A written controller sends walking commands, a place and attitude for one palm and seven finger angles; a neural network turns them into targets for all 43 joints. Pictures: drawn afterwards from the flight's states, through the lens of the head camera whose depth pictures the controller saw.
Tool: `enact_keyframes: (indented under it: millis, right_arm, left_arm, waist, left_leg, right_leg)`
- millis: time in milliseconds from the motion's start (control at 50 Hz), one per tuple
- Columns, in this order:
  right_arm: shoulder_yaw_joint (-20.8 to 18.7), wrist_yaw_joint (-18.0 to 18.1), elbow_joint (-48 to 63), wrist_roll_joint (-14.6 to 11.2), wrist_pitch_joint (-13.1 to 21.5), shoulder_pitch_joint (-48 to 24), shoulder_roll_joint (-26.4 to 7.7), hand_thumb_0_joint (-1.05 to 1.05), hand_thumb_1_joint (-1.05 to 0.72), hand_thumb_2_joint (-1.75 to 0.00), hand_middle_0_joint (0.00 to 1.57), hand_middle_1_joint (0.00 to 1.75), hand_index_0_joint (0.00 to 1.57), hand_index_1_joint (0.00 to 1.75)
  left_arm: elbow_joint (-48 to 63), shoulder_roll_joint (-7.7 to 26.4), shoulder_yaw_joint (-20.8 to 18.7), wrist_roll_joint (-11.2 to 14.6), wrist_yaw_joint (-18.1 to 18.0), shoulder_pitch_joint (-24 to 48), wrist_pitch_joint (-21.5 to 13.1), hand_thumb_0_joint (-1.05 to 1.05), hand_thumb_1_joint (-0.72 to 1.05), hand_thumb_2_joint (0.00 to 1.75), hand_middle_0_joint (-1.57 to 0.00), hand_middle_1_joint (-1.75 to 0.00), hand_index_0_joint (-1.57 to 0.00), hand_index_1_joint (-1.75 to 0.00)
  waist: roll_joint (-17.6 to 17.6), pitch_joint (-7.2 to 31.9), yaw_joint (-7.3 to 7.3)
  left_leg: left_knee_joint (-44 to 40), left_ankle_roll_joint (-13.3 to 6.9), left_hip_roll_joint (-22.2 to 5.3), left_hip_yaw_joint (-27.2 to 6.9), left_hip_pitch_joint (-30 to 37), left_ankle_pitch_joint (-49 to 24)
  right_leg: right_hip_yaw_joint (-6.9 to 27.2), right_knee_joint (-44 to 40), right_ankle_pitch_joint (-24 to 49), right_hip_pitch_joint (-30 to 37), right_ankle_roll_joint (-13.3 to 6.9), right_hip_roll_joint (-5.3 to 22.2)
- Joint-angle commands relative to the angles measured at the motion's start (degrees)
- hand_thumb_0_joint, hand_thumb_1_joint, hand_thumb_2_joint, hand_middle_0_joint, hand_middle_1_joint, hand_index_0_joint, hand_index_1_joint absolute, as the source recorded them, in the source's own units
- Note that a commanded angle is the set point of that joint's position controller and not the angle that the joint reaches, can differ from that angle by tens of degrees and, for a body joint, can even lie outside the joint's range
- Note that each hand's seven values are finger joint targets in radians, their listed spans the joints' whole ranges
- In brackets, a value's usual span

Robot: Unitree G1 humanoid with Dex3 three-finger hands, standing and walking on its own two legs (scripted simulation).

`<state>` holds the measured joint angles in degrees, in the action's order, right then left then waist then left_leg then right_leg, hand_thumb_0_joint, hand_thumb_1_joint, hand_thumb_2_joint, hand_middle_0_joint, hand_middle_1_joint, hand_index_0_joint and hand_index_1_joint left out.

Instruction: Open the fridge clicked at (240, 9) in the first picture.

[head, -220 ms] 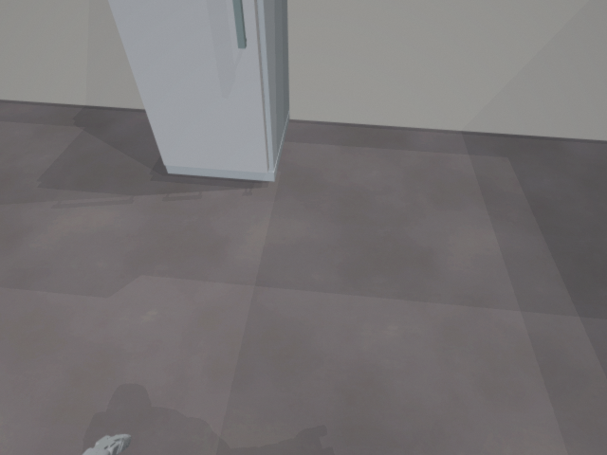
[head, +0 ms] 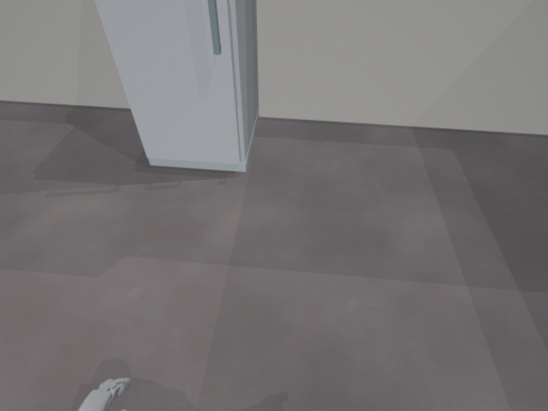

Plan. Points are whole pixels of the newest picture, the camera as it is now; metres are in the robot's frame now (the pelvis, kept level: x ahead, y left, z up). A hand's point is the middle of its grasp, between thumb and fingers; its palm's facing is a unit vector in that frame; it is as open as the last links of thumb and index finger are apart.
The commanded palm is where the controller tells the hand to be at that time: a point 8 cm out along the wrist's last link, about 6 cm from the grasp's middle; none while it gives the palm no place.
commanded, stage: stand and wait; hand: right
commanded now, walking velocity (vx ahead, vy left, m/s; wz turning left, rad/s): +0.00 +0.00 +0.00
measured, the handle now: out of the picture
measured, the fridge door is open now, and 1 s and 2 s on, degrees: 0 0 0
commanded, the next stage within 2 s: look at it before walking up in 0.62 s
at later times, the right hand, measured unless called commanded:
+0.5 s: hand out of the picture +0.05 -0.23 -0.15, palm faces -0.03 +0.94 -0.33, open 7.4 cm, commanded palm none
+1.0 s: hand out of the picture +0.06 -0.23 -0.15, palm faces -0.04 +0.95 -0.32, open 7.4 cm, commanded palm none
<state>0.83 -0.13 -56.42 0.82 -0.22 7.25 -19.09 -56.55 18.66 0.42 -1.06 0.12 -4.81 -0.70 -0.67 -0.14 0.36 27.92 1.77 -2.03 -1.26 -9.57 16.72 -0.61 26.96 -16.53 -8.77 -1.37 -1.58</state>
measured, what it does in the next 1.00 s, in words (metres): stands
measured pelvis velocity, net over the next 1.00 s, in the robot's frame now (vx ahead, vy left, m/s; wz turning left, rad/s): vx -0.02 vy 0.02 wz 0.00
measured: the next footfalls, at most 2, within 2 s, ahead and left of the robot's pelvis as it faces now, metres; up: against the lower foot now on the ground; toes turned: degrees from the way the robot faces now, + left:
none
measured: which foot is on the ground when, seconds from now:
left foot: down 0.00-1.00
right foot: down 0.00-1.00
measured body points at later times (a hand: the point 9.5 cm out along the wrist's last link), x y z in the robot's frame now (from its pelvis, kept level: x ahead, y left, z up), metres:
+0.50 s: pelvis -0.02 +0.01 +0.01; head -0.02 +0.01 +0.46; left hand +0.05 +0.31 -0.13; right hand +0.05 -0.28 -0.13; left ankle -0.02 +0.14 -0.74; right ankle -0.02 -0.10 -0.74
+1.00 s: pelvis -0.02 +0.02 +0.01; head -0.02 +0.01 +0.46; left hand +0.05 +0.31 -0.12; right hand +0.06 -0.28 -0.13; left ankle -0.02 +0.14 -0.74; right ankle -0.02 -0.10 -0.74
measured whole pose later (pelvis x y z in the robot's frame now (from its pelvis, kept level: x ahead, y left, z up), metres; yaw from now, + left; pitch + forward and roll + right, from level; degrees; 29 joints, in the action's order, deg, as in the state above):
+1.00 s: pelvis -0.02 +0.02 +0.01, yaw +0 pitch -2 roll +0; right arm 0.5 -0.4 -62.2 0.8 0.4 7.8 -19.5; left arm -63.9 19.5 0.4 -0.6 0.3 -7.0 -0.7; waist -0.7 -1.6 -0.1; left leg 22.8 0.5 -0.5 -0.9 -8.9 12.2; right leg -0.3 21.7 -12.0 -7.9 0.1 -0.1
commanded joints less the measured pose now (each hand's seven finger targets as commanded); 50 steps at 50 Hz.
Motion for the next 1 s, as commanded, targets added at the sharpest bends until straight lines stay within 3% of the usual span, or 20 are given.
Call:
enact_keyframes:
  millis: [0,220,660,780,860,980]
  right_arm:
    - [-2.98,1.10,3.64,-0.11,1.24,-2.53,-11.94,0.00,-0.90,-0.90,0.20,0.30,0.20,0.30]
    - [-2.85,0.80,1.22,-0.20,1.32,-2.04,-12.07,0.00,-0.90,-0.90,0.20,0.30,0.20,0.30]
    - [-2.70,0.73,-1.55,-0.13,1.56,-2.02,-12.40,0.00,-0.90,-0.90,0.20,0.30,0.20,0.30]
    - [-2.68,0.69,-1.50,-0.13,1.61,-2.14,-12.28,0.00,-0.90,-0.90,0.20,0.30,0.20,0.30]
    - [-2.72,0.76,-1.55,-0.16,1.78,-1.98,-12.25,0.00,-0.90,-0.90,0.20,0.30,0.20,0.30]
    - [-2.68,0.82,-1.91,-0.18,1.77,-1.99,-12.30,0.00,-0.90,-0.90,0.20,0.30,0.20,0.30]
  left_arm:
    - [3.19,12.23,-3.27,0.19,-1.03,2.79,-1.33,0.00,0.90,0.90,-0.20,-0.30,-0.20,-0.30]
    - [0.48,12.43,-2.88,0.41,-0.94,2.59,-1.27,0.00,0.90,0.90,-0.20,-0.30,-0.20,-0.30]
    - [-3.23,12.77,-2.56,0.56,-0.64,0.77,-1.13,0.00,0.90,0.90,-0.20,-0.30,-0.20,-0.30]
    - [-3.30,12.73,-2.51,0.51,-0.63,0.71,-1.27,0.00,0.90,0.90,-0.20,-0.30,-0.20,-0.30]
    - [-3.31,12.77,-2.53,0.65,-0.70,0.61,-1.42,0.00,0.90,0.90,-0.20,-0.30,-0.20,-0.30]
    - [-3.52,12.59,-2.51,0.62,-0.78,1.11,-1.32,0.00,0.90,0.90,-0.20,-0.30,-0.20,-0.30]
  waist:
    - [0.13,2.98,-0.39]
    - [0.90,2.03,-0.26]
    - [0.02,-0.10,-0.17]
    - [0.10,0.62,-0.26]
    - [0.03,2.57,-0.24]
    - [0.61,1.98,-0.34]
  left_leg:
    - [-3.65,-3.41,-4.37,-3.12,0.70,-15.69]
    - [-6.57,-3.47,-4.56,-4.19,0.85,-11.33]
    - [-9.49,-3.52,-4.40,-5.62,-0.45,-5.56]
    - [-9.41,-3.52,-4.53,-5.52,-0.50,-6.54]
    - [-8.64,-3.51,-4.65,-5.12,1.13,-10.94]
    - [-8.74,-3.50,-4.76,-5.03,0.96,-12.28]
  right_leg:
    - [5.54,-4.90,17.75,0.76,-1.31,7.53]
    - [6.10,-6.96,11.98,0.15,-1.09,7.65]
    - [6.81,-9.19,7.19,-1.05,-0.57,7.96]
    - [6.63,-9.20,8.31,-0.37,-0.53,8.06]
    - [6.56,-8.56,11.92,0.83,-0.58,8.36]
    - [6.14,-8.77,12.38,1.35,-0.34,8.38]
